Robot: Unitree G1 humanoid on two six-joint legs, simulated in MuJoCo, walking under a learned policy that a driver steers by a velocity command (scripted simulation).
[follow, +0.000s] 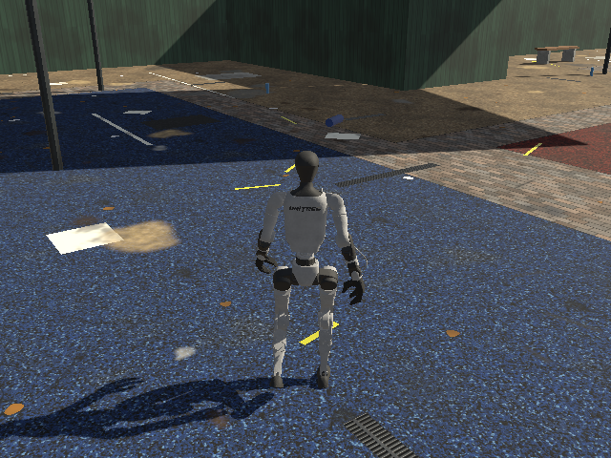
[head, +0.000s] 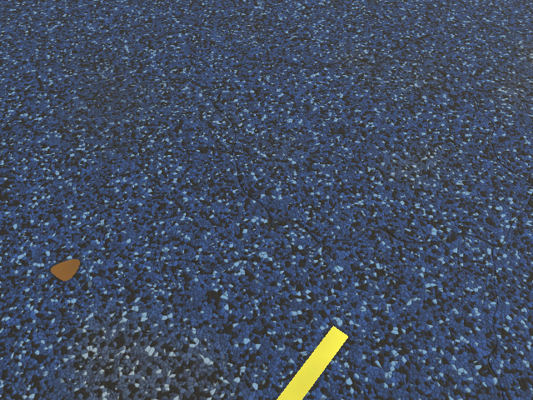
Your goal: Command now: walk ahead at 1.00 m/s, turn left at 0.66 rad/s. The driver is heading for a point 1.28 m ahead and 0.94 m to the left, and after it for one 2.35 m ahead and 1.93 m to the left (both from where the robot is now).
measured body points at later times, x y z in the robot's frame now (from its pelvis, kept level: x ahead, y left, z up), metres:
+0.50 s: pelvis +0.45 +0.10 +0.00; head +0.47 +0.10 +0.44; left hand +0.53 +0.39 -0.08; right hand +0.59 -0.16 -0.13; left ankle +0.45 +0.11 -0.73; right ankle +0.52 -0.07 -0.63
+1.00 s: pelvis +0.86 +0.28 +0.01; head +0.87 +0.29 +0.46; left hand +0.61 +0.45 -0.10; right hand +1.21 +0.29 -0.05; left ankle +0.82 +0.39 -0.63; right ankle +0.91 +0.15 -0.73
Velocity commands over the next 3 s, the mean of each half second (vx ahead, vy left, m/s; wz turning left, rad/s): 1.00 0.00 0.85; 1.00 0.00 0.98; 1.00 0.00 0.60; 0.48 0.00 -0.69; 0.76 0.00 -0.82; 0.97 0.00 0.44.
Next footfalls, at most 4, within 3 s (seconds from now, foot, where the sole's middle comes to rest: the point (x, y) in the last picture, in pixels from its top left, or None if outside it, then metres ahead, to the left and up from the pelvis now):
0.32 left None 0.48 0.12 -0.76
0.76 right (197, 247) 0.93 0.18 -0.76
1.22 left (52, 235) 1.02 0.61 -0.76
1.66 right None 1.29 1.00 -0.76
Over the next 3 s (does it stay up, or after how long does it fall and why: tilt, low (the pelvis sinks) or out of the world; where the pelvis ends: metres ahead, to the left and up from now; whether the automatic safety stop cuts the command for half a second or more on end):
stays up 1.89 1.40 -0.02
